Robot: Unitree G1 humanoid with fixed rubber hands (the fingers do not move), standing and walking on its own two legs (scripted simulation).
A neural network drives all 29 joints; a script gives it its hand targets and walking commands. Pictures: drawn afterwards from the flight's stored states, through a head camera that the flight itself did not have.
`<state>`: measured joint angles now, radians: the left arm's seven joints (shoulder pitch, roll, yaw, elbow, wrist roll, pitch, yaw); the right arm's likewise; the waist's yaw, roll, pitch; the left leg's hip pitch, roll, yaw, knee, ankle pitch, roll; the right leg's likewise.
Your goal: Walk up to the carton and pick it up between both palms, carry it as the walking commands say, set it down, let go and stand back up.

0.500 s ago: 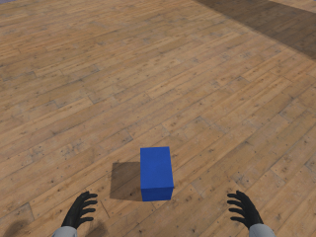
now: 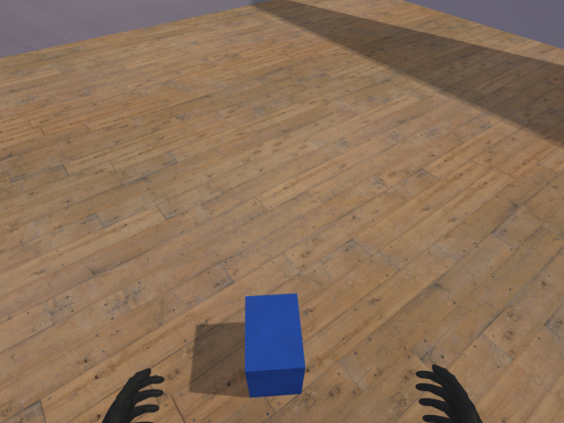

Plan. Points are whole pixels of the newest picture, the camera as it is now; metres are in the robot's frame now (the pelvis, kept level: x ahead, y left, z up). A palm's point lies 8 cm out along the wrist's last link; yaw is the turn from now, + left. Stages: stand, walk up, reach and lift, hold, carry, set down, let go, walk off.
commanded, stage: stand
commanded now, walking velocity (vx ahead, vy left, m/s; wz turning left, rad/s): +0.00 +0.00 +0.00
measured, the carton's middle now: (273, 345) +0.51 +0.04 -0.65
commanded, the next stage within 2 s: none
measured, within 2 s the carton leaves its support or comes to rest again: neither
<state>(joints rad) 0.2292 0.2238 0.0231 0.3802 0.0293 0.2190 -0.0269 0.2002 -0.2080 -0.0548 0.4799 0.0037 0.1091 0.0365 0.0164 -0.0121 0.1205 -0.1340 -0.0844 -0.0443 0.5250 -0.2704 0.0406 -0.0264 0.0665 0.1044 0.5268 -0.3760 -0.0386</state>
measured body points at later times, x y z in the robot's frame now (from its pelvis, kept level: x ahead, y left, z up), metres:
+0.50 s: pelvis +0.02 -0.02 +0.00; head -0.05 +0.00 +0.45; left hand +0.14 +0.27 -0.09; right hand +0.15 -0.30 -0.07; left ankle +0.01 +0.09 -0.73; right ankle -0.05 -0.10 -0.73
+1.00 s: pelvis -0.03 +0.00 +0.01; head -0.08 +0.01 +0.45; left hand +0.06 +0.29 -0.11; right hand +0.09 -0.29 -0.09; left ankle +0.01 +0.09 -0.73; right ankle -0.05 -0.10 -0.73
